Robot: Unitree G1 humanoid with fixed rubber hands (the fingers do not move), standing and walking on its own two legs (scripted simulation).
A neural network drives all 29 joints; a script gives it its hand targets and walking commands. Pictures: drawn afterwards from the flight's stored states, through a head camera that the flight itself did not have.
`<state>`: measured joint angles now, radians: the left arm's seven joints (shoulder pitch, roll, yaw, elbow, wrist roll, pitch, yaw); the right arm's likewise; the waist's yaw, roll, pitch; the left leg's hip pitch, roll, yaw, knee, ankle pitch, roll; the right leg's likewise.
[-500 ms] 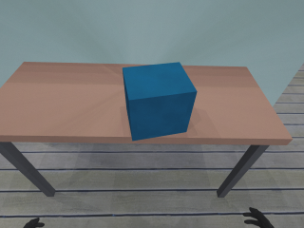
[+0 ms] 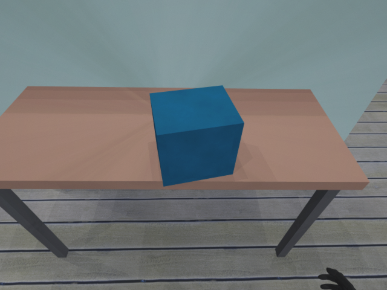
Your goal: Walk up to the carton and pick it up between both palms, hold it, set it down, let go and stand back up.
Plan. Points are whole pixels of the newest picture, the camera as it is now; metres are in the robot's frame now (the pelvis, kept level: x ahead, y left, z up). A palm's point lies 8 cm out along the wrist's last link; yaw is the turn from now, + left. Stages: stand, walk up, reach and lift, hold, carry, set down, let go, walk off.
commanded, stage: walk up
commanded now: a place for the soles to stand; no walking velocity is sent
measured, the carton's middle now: (193, 135) +0.51 +0.00 +0.03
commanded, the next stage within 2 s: none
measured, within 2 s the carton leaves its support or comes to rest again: neither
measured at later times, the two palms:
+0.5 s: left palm (14, 267) +0.21 +0.40 -0.09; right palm (313, 269) +0.19 -0.25 -0.06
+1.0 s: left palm (34, 240) +0.26 +0.37 -0.07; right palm (315, 242) +0.25 -0.28 -0.08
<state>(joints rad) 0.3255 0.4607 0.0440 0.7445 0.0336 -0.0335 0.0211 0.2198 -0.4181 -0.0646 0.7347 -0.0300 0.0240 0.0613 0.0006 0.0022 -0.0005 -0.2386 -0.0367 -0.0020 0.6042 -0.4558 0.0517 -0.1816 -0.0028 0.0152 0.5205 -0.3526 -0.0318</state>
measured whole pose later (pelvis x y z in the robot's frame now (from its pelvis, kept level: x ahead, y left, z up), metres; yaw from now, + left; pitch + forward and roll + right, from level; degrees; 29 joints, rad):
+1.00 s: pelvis +0.12 +0.04 -0.01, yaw +0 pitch -3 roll +0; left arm 0.13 0.46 0.02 0.78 -0.02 0.01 -0.02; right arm 0.17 -0.47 -0.02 0.76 0.02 0.00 0.00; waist 0.00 0.00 0.06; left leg -0.24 0.04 -0.06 0.53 -0.25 -0.06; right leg -0.25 -0.04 0.01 0.56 -0.25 0.03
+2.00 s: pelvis +0.12 +0.00 +0.01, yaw +2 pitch -2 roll +0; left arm 0.11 0.40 0.02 0.97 -0.01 0.00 -0.03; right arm 0.12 -0.43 -0.02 0.88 0.02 -0.03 -0.01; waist 0.01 0.01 0.04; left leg -0.12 0.03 -0.01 0.38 -0.22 -0.04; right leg -0.19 0.03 -0.01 0.40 -0.17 -0.03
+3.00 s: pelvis +0.12 +0.00 -0.01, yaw +3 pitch -5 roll -1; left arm 0.03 0.28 0.06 0.46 0.10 0.51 0.01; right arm 0.04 -0.38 -0.12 0.83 0.01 -0.08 0.08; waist -0.05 -0.01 0.11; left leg -0.15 0.07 0.01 0.59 -0.34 -0.05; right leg -0.19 0.02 -0.06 0.55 -0.27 -0.03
